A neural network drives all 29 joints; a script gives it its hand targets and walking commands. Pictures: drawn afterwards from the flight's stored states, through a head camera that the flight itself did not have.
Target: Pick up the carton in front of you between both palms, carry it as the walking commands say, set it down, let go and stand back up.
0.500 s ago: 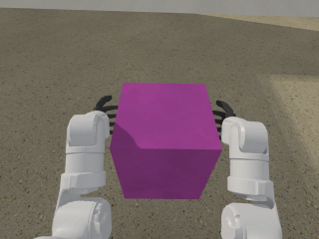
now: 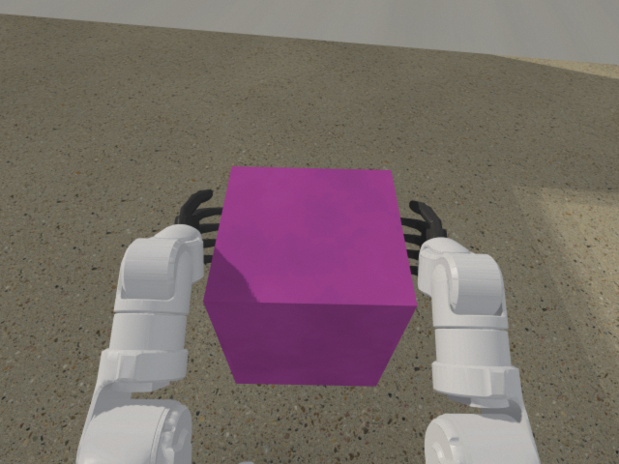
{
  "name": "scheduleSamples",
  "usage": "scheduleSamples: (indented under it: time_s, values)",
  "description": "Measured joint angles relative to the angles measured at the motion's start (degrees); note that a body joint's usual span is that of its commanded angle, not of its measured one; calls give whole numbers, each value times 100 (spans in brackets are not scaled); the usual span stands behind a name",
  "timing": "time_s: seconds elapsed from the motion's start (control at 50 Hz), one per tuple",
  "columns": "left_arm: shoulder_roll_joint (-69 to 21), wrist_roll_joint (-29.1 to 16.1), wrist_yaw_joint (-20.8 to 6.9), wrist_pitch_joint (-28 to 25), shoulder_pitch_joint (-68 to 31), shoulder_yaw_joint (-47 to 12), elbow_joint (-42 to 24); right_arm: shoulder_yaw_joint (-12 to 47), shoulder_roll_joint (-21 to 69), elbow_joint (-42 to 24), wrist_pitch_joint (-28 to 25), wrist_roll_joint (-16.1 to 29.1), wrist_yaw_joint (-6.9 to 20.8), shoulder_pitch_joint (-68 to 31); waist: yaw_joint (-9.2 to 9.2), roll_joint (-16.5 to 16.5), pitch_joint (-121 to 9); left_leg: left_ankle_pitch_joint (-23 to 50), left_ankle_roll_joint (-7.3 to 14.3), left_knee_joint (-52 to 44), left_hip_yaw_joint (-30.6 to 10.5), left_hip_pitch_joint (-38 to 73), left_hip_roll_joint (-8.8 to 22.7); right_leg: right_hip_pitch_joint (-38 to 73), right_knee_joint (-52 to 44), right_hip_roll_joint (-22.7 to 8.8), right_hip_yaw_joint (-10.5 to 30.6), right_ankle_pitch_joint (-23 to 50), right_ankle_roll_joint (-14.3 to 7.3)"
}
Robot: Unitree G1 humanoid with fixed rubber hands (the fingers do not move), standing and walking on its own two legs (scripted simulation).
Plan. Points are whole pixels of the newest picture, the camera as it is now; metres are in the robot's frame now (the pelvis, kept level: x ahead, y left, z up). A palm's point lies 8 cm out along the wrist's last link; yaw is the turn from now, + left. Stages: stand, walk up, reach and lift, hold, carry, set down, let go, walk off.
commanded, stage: carry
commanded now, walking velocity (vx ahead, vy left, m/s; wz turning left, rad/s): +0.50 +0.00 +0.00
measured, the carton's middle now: (308, 283) +0.35 +0.01 +0.04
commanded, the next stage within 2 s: none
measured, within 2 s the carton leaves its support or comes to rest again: neither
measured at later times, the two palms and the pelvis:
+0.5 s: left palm (233, 123) +0.62 +0.15 +0.12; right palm (406, 130) +0.63 -0.15 +0.12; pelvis +0.31 -0.02 +0.01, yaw +2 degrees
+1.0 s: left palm (237, 60) +0.88 +0.18 +0.11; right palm (372, 65) +0.89 -0.12 +0.11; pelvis +0.63 +0.02 +0.01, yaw +1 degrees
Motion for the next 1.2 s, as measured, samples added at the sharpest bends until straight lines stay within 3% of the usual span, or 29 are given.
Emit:
scheduleSamples:
  time_s: [0.06,0.2,0.32,0.46,0.5,0.54,0.58,0.62,0.68,0.76,0.86,0.96,0.98,1.02,1.08,1.12,1.2]
  values:
    - [-37,65,13,172,-204,55,289,-13,-106,259,140,117,-40,-110,-196,105,79,-156,-17,-306,-42,385,-16,-1052,992,-78,-23,433,-24]
    - [-208,300,25,426,-406,181,-8,-145,-249,146,281,382,-81,-335,-420,175,245,-290,19,-1207,-147,1351,-42,-2524,133,-471,-54,1335,167]
    - [-354,412,27,499,-272,313,-337,-319,-125,52,321,313,-55,-404,-315,144,49,-606,-117,-1778,-251,2190,-15,-2795,-1030,-533,-246,2096,243]
    - [-549,453,1,556,441,316,-701,-313,233,-313,404,-56,98,249,-59,136,-245,-1436,-403,-1955,-327,3298,64,-1848,-3057,-260,-886,2930,61]
    - [-649,487,-31,502,674,287,-757,-283,313,-523,404,-142,131,581,-31,181,-277,-1911,-512,-1137,-387,3276,140,-1284,-3525,-148,-1114,2809,-120]
    - [-824,575,-69,313,945,229,-749,-270,299,-693,356,-104,255,917,60,390,-224,-1836,-596,775,-558,2514,299,-1277,-3088,-72,-1237,2275,-387]
    - [-962,627,-73,235,1306,153,-902,-240,352,-907,323,-105,284,1304,88,364,-103,-1742,-590,2477,-705,1586,201,-1100,-3041,-127,-1253,2069,-407]
    - [-1082,628,-85,186,1771,123,-1246,-172,486,-1193,277,-125,290,1704,83,323,1,-1444,-577,3038,-647,850,254,-791,-3288,-147,-1239,2020,-350]
    - [-994,538,-134,107,2329,-114,-1735,163,524,-1625,164,-143,296,2224,81,275,99,-1141,-641,2532,-531,116,463,-298,-3717,-150,-1182,1942,-313]
    - [-941,469,-148,51,2703,-291,-2140,461,461,-2010,82,-128,294,2614,80,248,10,-619,-746,1187,-411,-341,689,332,-4152,-152,-1091,1759,-224]
    - [-931,470,-167,120,2843,-425,-2428,534,450,-2375,150,-120,293,2825,24,224,-268,234,-725,-102,-147,-307,705,1145,-4399,-196,-1029,1291,-10]
    - [-938,515,-168,365,2714,-431,-2647,482,453,-2571,369,-90,289,2697,37,145,-511,285,-608,-863,253,313,510,1766,-3929,-329,-906,393,293]
    - [-925,524,-170,410,2648,-382,-2657,484,460,-2511,373,-86,289,2613,7,36,-531,469,-479,-794,354,393,440,1704,-3456,-467,-857,87,340]
    - [-868,522,-171,481,2559,-255,-2573,515,480,-2213,353,-108,288,2412,-71,-92,-531,120,-238,-307,491,365,392,978,-1695,-656,-561,91,319]
    - [-863,526,-172,609,2465,-166,-2415,492,493,-2014,441,-125,274,2324,-117,12,-407,-178,-214,-503,525,719,434,-348,405,-509,-243,331,180]
    - [-958,571,-173,616,2442,-142,-2359,435,486,-2049,461,-105,274,2389,-129,45,-345,-172,-247,-857,518,1040,413,-999,600,-557,-264,760,130]
    - [-962,599,-179,542,2485,-262,-2412,388,476,-2187,414,-58,275,2480,-171,106,-291,-198,-291,-1522,467,1698,367,-1785,-278,-727,-362,1470,206]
